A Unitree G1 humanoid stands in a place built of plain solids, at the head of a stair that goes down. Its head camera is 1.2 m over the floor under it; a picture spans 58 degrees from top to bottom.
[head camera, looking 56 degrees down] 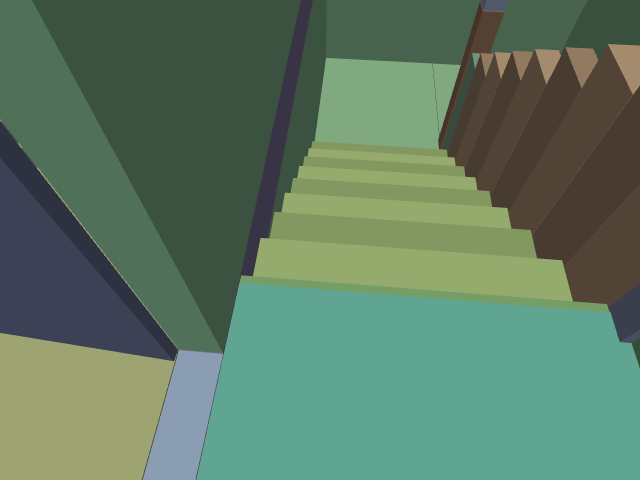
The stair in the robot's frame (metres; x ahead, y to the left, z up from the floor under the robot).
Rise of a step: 0.17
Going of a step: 0.26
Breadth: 1.13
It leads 5 degrees to the right of straight ahead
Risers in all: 9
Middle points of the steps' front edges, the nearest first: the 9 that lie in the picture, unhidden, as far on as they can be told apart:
0.63 -0.31 0.00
0.89 -0.33 -0.17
1.15 -0.36 -0.34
1.40 -0.38 -0.51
1.66 -0.40 -0.69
1.92 -0.43 -0.86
2.18 -0.45 -1.03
2.44 -0.47 -1.20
2.70 -0.50 -1.38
